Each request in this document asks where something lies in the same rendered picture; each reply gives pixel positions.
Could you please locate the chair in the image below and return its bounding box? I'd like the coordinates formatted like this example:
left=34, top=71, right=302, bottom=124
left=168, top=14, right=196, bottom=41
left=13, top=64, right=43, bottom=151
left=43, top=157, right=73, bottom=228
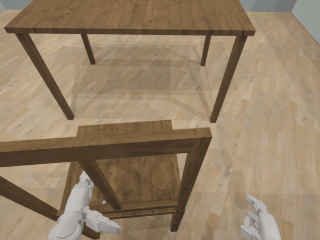
left=0, top=119, right=213, bottom=240

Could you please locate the table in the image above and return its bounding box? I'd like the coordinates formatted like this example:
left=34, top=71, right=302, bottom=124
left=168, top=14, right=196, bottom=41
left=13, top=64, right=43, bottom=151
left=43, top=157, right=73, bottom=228
left=4, top=0, right=256, bottom=123

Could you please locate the robot right hand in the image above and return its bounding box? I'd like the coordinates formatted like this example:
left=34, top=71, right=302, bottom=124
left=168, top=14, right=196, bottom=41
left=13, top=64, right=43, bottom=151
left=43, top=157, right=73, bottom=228
left=240, top=194, right=281, bottom=240

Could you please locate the robot left forearm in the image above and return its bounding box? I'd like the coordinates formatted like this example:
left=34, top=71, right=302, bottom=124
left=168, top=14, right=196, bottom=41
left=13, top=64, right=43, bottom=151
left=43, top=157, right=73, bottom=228
left=48, top=212, right=84, bottom=240

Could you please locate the robot left hand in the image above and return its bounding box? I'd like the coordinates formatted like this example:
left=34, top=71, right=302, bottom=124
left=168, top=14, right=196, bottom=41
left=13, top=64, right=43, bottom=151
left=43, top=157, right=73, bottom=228
left=64, top=170, right=121, bottom=234

